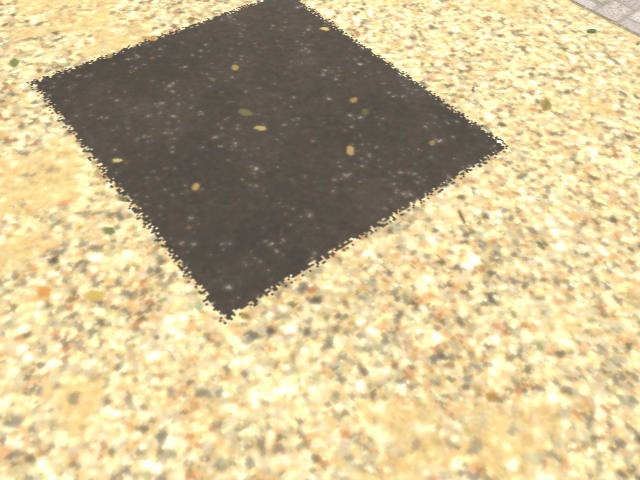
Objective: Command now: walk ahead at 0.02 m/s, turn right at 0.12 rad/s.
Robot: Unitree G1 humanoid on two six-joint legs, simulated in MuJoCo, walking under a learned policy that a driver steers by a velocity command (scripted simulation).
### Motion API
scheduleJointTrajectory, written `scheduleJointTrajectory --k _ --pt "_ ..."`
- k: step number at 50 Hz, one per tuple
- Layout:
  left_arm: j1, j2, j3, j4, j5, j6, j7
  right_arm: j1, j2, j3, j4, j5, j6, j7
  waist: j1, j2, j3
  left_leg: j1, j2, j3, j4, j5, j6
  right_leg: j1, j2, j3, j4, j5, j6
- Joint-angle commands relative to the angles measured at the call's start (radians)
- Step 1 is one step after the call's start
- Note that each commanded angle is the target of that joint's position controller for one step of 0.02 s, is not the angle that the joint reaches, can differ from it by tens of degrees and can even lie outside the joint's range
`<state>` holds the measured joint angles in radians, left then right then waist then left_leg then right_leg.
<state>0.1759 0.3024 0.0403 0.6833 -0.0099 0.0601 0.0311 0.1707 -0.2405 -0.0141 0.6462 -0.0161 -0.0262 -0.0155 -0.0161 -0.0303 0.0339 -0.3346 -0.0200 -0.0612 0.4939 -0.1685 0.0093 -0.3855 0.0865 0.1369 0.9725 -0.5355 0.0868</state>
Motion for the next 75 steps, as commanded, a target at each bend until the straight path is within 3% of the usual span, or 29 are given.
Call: scheduleJointTrajectory --k 1,5,7,9,12,15,17,19,24,25,26,27,29,31,34,38,39,43,50,53,54,55,56,57,59,63,71,73,75 --pt "0.058 0.028 0.015 -0.03 -0.001 -0.001 0.003 -0.053 -0.13 -0.038 -0.057 -0.001 0.011 -0.002 0.029 0.208 -0.098 0.101 0.163 -0.162 -0.144 0.23 0.151 0.03 -0.053 -0.081 -0.109 0.041 0.025" --pt "0.063 0.033 0.02 -0.007 -0.002 -0.018 -0.003 -0.006 -0.139 -0.041 -0.031 0.01 0.022 -0.005 0.008 0.227 -0.131 0.153 0.181 -0.197 -0.114 0.134 0.174 0.131 -0.071 -0.102 -0.406 0.203 -0.007" --pt "0.083 0.045 0.023 0.01 0.014 -0.026 -0.007 0.031 -0.13 -0.037 -0.012 0.017 0.019 -0.005 0.017 0.185 -0.115 0.086 0.158 -0.187 -0.109 0.031 0.12 0.232 -0.072 -0.099 -0.554 0.357 -0.049" --pt "0.07 0.124 0.04 0.016 0.032 -0.03 -0.004 0.061 -0.105 -0.03 -0.018 -0.003 -0.003 0.009 -0.031 -0.018 -0.085 -0.001 0.064 -0.086 -0.071 -0.102 0.032 0.228 -0.165 -0.009 -0.512 0.367 -0.127" --pt "0.087 0.136 0.059 0.017 0.027 -0.037 0.009 -0.057 -0.147 -0.052 -0.056 0.025 0.0 0.009 0.031 -0.111 -0.001 -0.073 -0.018 -0.008 0.102 -0.047 -0.001 0.15 -0.214 0.036 -0.591 0.217 -0.176" --pt "0.065 0.133 0.063 -0.01 0.024 -0.047 0.031 -0.017 -0.14 -0.066 -0.077 0.035 0.021 0.014 0.035 -0.207 -0.003 -0.185 -0.007 0.041 0.352 -0.268 -0.001 0.184 -0.402 0.136 -0.605 0.537 -0.285" --pt "0.05 0.13 0.064 -0.022 0.022 -0.055 0.041 -0.027 -0.123 -0.07 -0.098 0.035 0.035 0.022 0.04 -0.152 -0.003 -0.281 0.056 0.023 0.513 -0.406 -0.015 0.241 -0.475 0.141 -0.595 0.743 -0.326" --pt "0.0 0.148 0.075 -0.03 0.005 -0.054 0.041 -0.009 -0.102 -0.063 -0.1 0.038 0.051 0.032 0.027 -0.112 -0.017 -0.254 0.095 0.04 0.45 -0.335 -0.026 0.262 -0.433 0.039 -0.572 0.768 -0.279" --pt "-0.015 0.13 0.078 -0.034 -0.016 -0.039 0.024 0.114 -0.15 -0.1 -0.08 0.046 0.067 0.049 -0.01 -0.052 -0.101 0.064 -0.006 0.16 0.101 -0.061 0.013 0.193 -0.337 -0.191 -0.344 0.677 -0.178" --pt "0.033 0.102 0.072 -0.027 -0.006 -0.049 0.015 0.161 -0.211 -0.126 -0.082 0.039 0.063 0.032 -0.024 0.104 -0.103 0.209 0.018 0.009 -0.019 0.209 0.073 0.048 -0.261 -0.258 -0.122 0.475 -0.102" --pt "-0.001 0.023 0.044 -0.09 0.053 -0.055 0.008 0.174 -0.372 -0.153 -0.121 0.026 0.05 0.017 0.007 0.417 -0.102 0.357 0.301 -0.497 -0.069 0.637 0.256 -0.296 -0.078 -0.228 0.195 -0.145 0.0" --pt "-0.061 0.057 0.046 -0.109 0.038 -0.065 0.009 0.211 -0.334 -0.134 -0.13 -0.017 0.022 0.036 -0.054 0.32 -0.243 0.362 0.397 -0.653 -0.145 0.54 0.387 -0.338 -0.038 -0.027 0.343 -0.193 -0.014" --pt "-0.079 0.114 0.063 -0.098 0.002 -0.09 -0.006 0.189 -0.255 -0.119 -0.103 0.041 -0.007 0.033 -0.023 0.121 -0.161 0.336 0.292 -0.566 -0.217 -0.313 0.293 -0.403 -0.115 0.012 0.269 0.021 -0.074" --pt "-0.095 0.13 0.073 -0.079 0.002 -0.104 -0.016 0.112 -0.221 -0.094 -0.12 0.048 -0.001 0.012 0.001 0.129 -0.084 0.224 0.244 -0.498 -0.282 -0.54 0.234 -0.351 -0.142 -0.021 0.126 0.169 -0.081" --pt "-0.085 0.084 0.062 -0.045 0.011 -0.139 -0.038 0.146 -0.199 -0.082 -0.105 0.018 -0.018 -0.01 -0.009 0.144 -0.077 0.202 0.194 -0.376 -0.309 -0.372 0.209 -0.28 -0.125 -0.075 -0.006 0.346 -0.063" --pt "-0.142 0.054 0.044 -0.05 0.003 -0.159 -0.04 0.192 -0.212 -0.082 -0.074 0.03 -0.034 -0.012 -0.041 0.171 -0.035 0.188 0.19 -0.315 -0.323 -0.309 0.205 -0.248 -0.114 -0.095 -0.22 0.433 -0.035" --pt "-0.113 0.033 0.028 -0.025 0.096 -0.102 -0.069 0.244 -0.243 -0.091 -0.035 -0.008 -0.017 0.022 -0.047 0.191 -0.032 0.17 0.149 -0.292 -0.343 -0.362 0.187 -0.234 -0.105 -0.154 -0.221 0.403 -0.026" --pt "-0.176 0.068 0.031 -0.053 0.042 -0.074 -0.089 0.233 -0.22 -0.085 -0.032 -0.004 -0.02 0.05 -0.068 0.194 0.022 0.166 0.202 -0.286 -0.378 -0.389 0.188 -0.243 -0.137 -0.165 -0.29 0.436 -0.037" --pt "-0.168 0.096 0.029 -0.096 0.029 -0.082 -0.109 0.206 -0.237 -0.091 0.019 -0.031 -0.05 0.015 -0.042 0.133 0.079 0.322 0.31 -0.14 -0.412 -0.302 0.161 -0.239 -0.144 -0.159 -0.336 0.302 -0.18" --pt "0.116 0.113 0.046 -0.014 0.039 -0.09 -0.089 0.16 -0.232 -0.081 0.034 -0.026 -0.047 0.015 0.099 0.067 -0.057 0.219 0.222 0.086 -0.034 0.389 0.119 0.201 -0.017 -0.261 -0.425 0.241 -0.253" --pt "0.379 0.187 0.074 0.06 0.047 -0.101 -0.076 0.145 -0.208 -0.065 0.014 -0.036 -0.045 0.008 0.203 -0.067 -0.194 0.011 0.157 0.169 0.358 0.438 0.084 0.517 -0.086 -0.076 -0.459 0.07 -0.291" --pt "0.417 0.306 0.093 0.057 0.05 -0.11 -0.069 0.139 -0.091 -0.029 -0.052 -0.03 -0.059 0.023 0.153 -0.345 -0.2 -0.376 -0.025 0.142 0.661 -0.181 0.024 0.688 -0.335 0.52 -0.692 -0.356 -0.391" --pt "0.317 0.243 0.078 0.03 0.03 -0.109 -0.073 0.06 -0.131 -0.031 -0.062 -0.045 -0.071 0.021 0.136 -0.245 -0.118 -0.581 -0.054 -0.006 0.795 -0.24 0.023 0.666 -0.359 0.784 -0.821 -0.322 -0.402" --pt "0.271 0.215 0.075 0.021 0.032 -0.105 -0.068 0.014 -0.185 -0.039 -0.064 -0.048 -0.081 0.029 0.119 -0.085 -0.075 -0.612 0.028 -0.036 0.821 -0.151 0.031 0.63 -0.355 0.621 -0.752 -0.185 -0.39" --pt "0.266 0.191 0.07 0.031 0.022 -0.108 -0.058 0.015 -0.181 -0.03 -0.047 -0.056 -0.086 0.038 0.071 0.043 -0.032 -0.5 0.096 -0.024 0.704 -0.08 0.015 0.45 -0.279 0.427 -0.763 -0.01 -0.359" --pt "0.273 0.144 0.05 0.054 0.009 -0.134 -0.05 -0.044 -0.149 -0.009 -0.06 -0.065 -0.03 0.055 0.035 -0.005 0.065 -0.447 0.108 0.043 0.554 -0.037 -0.041 0.271 -0.17 0.275 -0.845 0.213 -0.356" --pt "0.381 0.136 0.033 0.169 -0.002 -0.166 -0.033 -0.301 -0.097 0.024 -0.109 -0.016 -0.044 0.067 0.115 -0.029 0.065 -0.214 0.015 0.189 0.06 0.32 0.043 0.372 -0.159 0.076 -0.894 1.049 -0.238" --pt "0.375 0.179 0.039 0.183 0.015 -0.172 -0.024 -0.232 -0.14 0.008 -0.08 -0.014 -0.044 0.056 0.064 -0.071 -0.01 -0.095 -0.051 0.211 0.045 0.234 0.08 0.483 -0.197 0.026 -0.785 1.42 -0.201" --pt "0.332 0.204 0.049 0.193 0.057 -0.154 -0.006 0.071 -0.215 -0.024 0.019 0.002 -0.038 0.03 -0.089 -0.11 -0.155 0.157 -0.102 0.202 0.081 0.086 0.118 0.523 -0.233 -0.019 -0.457 1.67 -0.177"
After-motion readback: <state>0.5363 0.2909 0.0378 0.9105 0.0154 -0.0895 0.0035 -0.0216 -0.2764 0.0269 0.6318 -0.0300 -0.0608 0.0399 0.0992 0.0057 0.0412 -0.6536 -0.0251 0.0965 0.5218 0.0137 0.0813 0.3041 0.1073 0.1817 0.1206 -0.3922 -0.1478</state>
